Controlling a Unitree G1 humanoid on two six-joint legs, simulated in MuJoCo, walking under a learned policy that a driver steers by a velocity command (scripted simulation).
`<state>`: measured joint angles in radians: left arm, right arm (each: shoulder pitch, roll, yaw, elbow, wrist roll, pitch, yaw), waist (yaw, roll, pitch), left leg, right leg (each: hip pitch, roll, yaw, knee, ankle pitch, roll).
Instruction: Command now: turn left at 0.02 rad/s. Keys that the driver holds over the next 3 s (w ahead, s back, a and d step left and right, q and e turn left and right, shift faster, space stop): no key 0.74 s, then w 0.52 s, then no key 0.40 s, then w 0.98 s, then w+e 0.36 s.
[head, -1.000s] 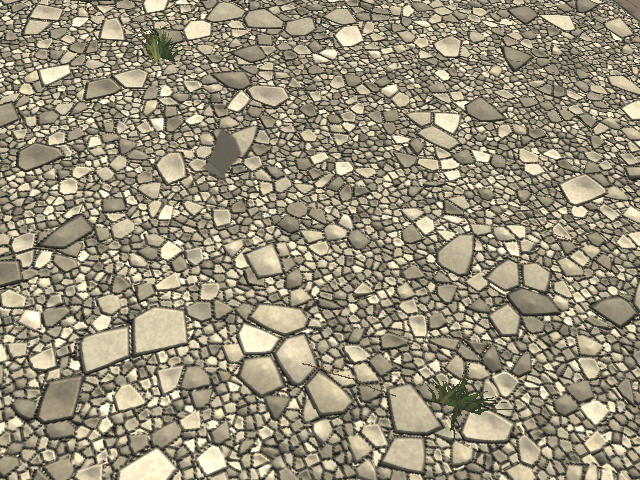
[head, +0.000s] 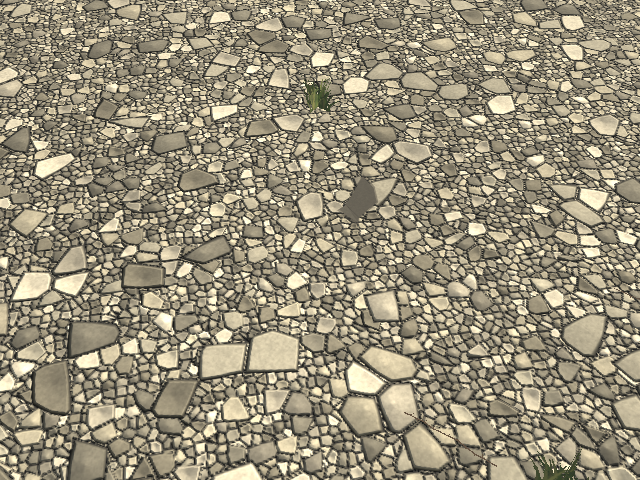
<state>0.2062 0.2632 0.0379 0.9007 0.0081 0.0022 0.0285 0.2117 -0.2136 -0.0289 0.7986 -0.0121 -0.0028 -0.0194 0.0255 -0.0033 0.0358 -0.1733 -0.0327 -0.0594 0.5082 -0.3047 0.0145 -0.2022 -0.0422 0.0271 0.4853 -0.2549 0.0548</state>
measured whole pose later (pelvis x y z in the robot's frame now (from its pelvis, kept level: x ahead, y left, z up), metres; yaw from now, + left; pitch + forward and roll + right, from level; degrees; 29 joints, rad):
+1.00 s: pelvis +0.04 -0.04 -0.01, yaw -1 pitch +0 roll +0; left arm 0.33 0.21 0.03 1.08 -0.02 -0.08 0.01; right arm 0.35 -0.24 -0.04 1.05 0.03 -0.03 -0.03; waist 0.01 0.03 -0.01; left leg -0.19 0.00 -0.07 0.64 -0.43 0.03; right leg -0.23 0.01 -0.04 0.58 -0.34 -0.06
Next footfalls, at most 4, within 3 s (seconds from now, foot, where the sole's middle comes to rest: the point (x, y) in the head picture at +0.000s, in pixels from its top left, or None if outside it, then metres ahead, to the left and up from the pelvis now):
1.42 left None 0.41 0.08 -0.77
1.80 right None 0.37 -0.12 -0.77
2.24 left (273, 429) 0.62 0.14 -0.77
2.78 right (370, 304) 0.96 -0.08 -0.77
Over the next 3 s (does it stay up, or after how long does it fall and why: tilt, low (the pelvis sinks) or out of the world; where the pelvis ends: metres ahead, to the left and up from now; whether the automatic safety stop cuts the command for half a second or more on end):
stays up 0.90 0.00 0.01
